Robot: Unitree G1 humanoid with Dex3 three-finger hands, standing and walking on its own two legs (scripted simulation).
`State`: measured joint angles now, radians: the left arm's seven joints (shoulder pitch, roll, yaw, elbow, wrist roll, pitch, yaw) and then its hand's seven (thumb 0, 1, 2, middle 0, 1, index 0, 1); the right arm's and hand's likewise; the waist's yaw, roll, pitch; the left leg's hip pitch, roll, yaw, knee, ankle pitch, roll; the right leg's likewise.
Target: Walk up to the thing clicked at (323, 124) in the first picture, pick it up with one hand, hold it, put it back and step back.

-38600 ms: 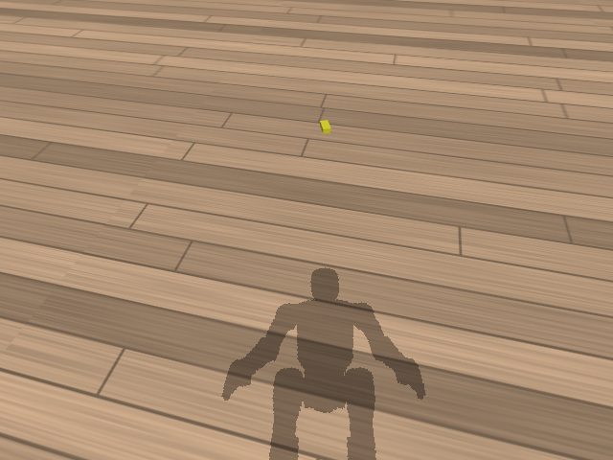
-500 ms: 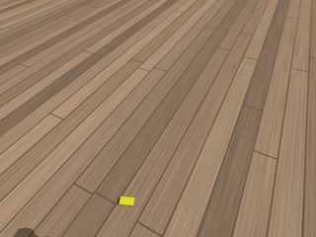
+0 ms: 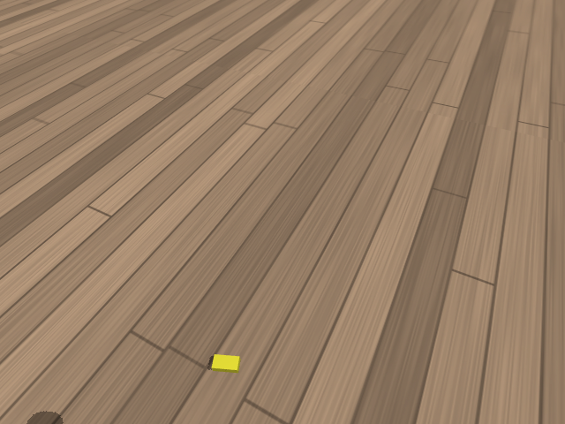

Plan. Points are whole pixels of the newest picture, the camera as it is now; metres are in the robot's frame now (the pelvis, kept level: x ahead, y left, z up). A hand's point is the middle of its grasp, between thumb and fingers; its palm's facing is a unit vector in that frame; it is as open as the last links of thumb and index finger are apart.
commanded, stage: stand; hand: left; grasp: from above
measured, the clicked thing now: (226, 363) +0.46 +0.25 -0.77
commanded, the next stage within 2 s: step back in 0.08 s
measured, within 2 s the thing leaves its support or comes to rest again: neither
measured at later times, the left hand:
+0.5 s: hand out of the picture +0.08 +0.32 -0.18, palm faces +0.01 -0.93 -0.36, open 7.4 cm
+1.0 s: hand out of the picture -0.07 +0.31 -0.15, palm faces -0.03 -0.91 -0.41, open 7.4 cm
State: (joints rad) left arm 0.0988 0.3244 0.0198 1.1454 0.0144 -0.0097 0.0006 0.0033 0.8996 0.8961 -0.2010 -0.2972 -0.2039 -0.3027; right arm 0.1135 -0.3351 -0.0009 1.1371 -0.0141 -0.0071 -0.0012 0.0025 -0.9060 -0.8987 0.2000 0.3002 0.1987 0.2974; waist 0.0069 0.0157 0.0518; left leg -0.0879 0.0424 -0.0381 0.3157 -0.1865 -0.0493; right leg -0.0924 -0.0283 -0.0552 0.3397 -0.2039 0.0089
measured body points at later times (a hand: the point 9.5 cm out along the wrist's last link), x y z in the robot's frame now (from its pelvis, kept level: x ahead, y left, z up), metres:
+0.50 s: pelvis -0.07 +0.06 -0.02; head +0.01 +0.09 +0.42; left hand +0.08 +0.37 -0.16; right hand +0.00 -0.26 -0.13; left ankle -0.04 +0.16 -0.75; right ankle -0.07 -0.11 -0.68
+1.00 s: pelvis -0.17 +0.05 -0.02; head -0.12 +0.03 +0.43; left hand -0.07 +0.35 -0.13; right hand -0.08 -0.27 -0.15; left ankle -0.18 +0.18 -0.68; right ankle -0.16 -0.07 -0.75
